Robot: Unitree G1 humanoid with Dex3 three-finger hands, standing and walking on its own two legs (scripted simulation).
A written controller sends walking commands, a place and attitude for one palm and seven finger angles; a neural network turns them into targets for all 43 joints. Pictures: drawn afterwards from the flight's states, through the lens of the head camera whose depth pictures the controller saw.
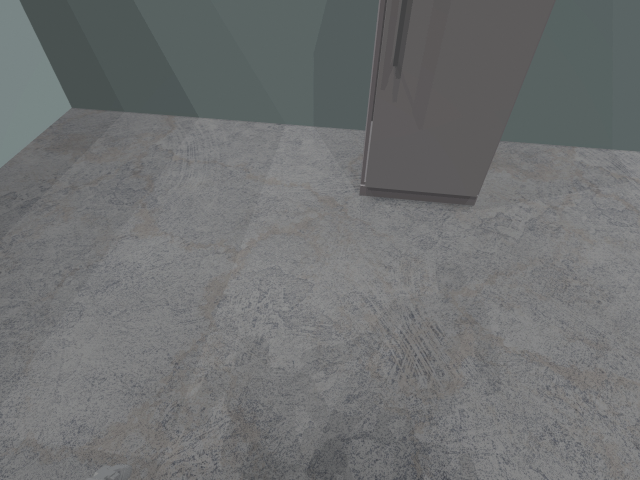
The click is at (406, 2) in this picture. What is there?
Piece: fridge door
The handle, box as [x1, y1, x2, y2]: [393, 0, 407, 65]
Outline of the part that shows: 407,0 402,0 393,65 397,65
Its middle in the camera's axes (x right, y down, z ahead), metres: +0.27 -0.79 +1.21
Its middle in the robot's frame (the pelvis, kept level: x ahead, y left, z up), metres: +1.46 -0.20 +0.15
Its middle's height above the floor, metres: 0.92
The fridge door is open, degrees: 0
